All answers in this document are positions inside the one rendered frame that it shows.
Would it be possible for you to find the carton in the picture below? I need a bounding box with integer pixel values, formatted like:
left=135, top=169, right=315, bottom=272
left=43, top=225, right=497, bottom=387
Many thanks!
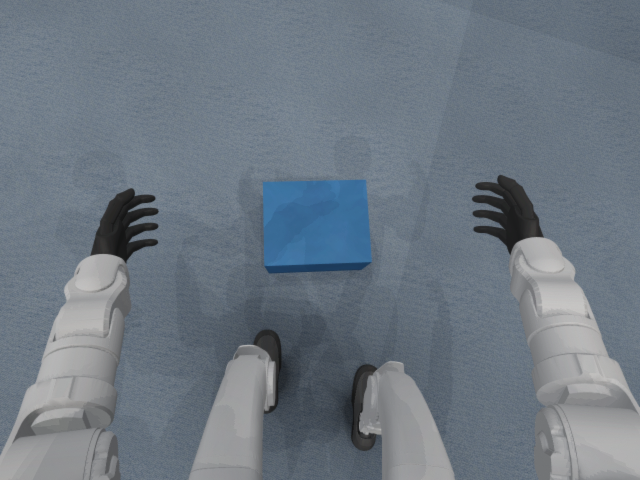
left=263, top=180, right=372, bottom=273

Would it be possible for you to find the robot right shin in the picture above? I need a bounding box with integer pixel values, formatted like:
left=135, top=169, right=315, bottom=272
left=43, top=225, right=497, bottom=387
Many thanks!
left=359, top=361, right=416, bottom=435

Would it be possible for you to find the robot right hand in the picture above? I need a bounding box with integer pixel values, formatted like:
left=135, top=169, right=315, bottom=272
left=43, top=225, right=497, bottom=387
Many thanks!
left=472, top=175, right=544, bottom=255

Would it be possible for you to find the right robot foot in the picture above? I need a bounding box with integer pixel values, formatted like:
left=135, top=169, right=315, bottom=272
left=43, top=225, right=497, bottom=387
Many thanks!
left=351, top=364, right=377, bottom=451

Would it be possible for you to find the robot left upper arm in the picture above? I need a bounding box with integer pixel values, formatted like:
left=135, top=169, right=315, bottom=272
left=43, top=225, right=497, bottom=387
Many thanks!
left=0, top=428, right=121, bottom=480

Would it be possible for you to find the left robot forearm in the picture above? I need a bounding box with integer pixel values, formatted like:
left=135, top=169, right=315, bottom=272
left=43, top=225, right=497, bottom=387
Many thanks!
left=0, top=254, right=131, bottom=466

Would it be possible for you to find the right robot forearm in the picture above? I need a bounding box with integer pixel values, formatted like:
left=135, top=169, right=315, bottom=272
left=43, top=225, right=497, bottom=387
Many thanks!
left=509, top=237, right=640, bottom=415

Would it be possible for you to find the robot left hand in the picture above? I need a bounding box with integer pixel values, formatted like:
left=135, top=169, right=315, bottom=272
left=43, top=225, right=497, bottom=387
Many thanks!
left=90, top=188, right=159, bottom=263

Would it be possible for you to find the robot right upper arm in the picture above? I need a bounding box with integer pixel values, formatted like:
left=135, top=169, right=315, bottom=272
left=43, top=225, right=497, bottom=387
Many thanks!
left=534, top=403, right=640, bottom=480

